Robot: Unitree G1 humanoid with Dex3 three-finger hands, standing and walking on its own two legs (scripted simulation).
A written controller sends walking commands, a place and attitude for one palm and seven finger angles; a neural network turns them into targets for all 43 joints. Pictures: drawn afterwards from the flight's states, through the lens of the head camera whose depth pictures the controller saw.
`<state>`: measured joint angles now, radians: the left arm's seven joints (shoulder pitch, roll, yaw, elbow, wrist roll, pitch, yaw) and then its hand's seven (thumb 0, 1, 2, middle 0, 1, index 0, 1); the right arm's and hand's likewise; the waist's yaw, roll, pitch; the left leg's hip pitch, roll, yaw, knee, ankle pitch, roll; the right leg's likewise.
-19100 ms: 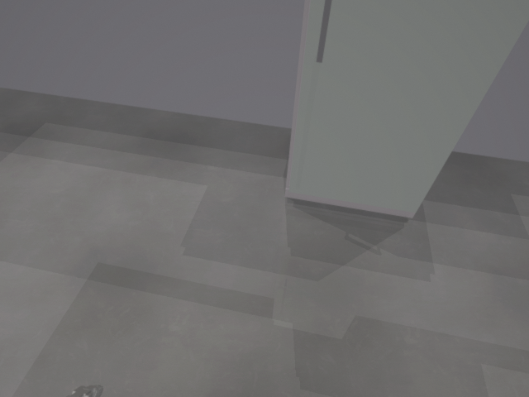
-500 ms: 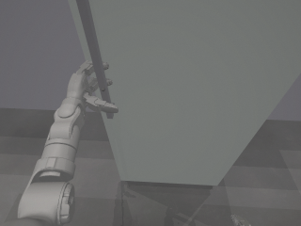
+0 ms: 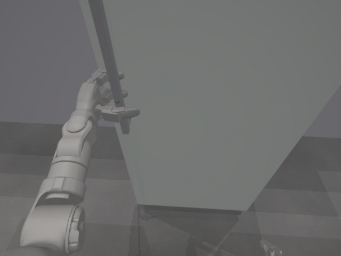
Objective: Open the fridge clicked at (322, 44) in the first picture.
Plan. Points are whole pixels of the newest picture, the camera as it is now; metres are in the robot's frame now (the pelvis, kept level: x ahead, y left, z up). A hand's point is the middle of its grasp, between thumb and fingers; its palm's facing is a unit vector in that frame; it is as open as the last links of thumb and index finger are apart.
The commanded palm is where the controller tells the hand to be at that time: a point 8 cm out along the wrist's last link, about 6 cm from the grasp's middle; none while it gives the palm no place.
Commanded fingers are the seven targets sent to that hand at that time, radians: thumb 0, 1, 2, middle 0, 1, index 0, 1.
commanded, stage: grip the handle and tug to test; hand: left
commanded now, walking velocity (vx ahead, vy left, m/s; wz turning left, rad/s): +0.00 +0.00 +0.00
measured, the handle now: (112, 56) +0.48 +0.15 +0.24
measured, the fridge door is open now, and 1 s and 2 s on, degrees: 0 0 13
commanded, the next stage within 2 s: pull the door a little, standing still in 1.12 s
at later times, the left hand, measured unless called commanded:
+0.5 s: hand (118, 101) +0.42 +0.14 +0.16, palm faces -0.02 -1.00 +0.01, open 6.2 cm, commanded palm +0.40 +0.19 +0.16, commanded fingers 0.00 0.90 0.90 -0.45 -1.40 -0.45 -1.40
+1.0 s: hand (123, 102) +0.42 +0.13 +0.16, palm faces -0.02 -1.00 +0.01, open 5.5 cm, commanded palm +0.36 +0.19 +0.16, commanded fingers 0.00 0.90 0.90 -0.45 -1.40 -0.45 -1.40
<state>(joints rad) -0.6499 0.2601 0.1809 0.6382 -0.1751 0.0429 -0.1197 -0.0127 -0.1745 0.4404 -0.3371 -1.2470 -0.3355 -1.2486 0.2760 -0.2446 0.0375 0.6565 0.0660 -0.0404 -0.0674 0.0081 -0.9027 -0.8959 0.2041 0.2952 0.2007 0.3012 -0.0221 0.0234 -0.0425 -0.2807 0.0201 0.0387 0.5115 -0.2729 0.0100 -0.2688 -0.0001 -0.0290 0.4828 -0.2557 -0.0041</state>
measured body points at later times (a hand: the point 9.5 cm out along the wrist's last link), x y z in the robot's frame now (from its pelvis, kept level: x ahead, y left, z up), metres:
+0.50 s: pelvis +0.00 +0.00 +0.00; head +0.01 -0.01 +0.45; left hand +0.41 +0.20 +0.16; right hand +0.12 -0.25 -0.11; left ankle -0.01 +0.11 -0.74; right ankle +0.00 -0.12 -0.74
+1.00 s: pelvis +0.01 +0.00 +0.00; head +0.01 -0.01 +0.45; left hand +0.41 +0.19 +0.16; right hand +0.12 -0.26 -0.10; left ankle -0.01 +0.11 -0.74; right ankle +0.00 -0.12 -0.74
